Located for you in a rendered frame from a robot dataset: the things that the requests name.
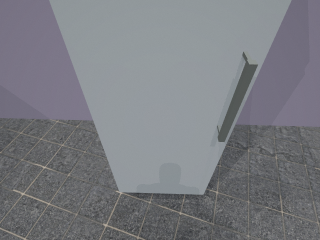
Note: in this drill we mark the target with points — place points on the fridge door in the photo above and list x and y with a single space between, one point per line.
158 77

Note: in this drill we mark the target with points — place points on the handle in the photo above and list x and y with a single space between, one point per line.
238 96

